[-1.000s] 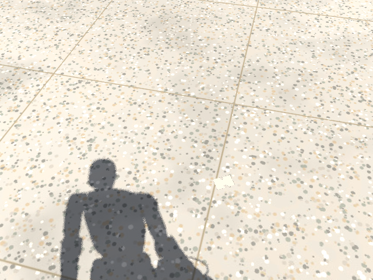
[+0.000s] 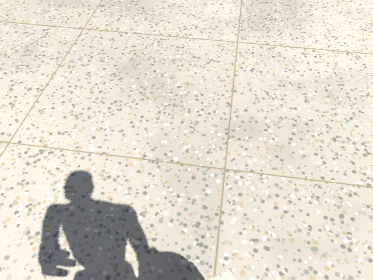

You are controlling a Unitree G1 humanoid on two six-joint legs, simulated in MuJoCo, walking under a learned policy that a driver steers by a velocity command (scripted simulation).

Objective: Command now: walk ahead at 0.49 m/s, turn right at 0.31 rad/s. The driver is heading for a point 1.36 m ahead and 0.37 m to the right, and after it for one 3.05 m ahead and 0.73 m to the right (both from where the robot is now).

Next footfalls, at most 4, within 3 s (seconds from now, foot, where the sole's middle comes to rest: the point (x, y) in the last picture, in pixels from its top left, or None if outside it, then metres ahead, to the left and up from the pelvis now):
0.26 right None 0.33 -0.16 -0.78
0.76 left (199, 244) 0.66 -0.05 -0.78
1.26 right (284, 213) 0.77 -0.40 -0.78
1.74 left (246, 154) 1.08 -0.30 -0.78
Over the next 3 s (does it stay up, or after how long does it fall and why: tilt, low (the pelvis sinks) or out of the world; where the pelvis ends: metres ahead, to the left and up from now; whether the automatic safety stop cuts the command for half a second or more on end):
stays up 1.04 -0.35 0.00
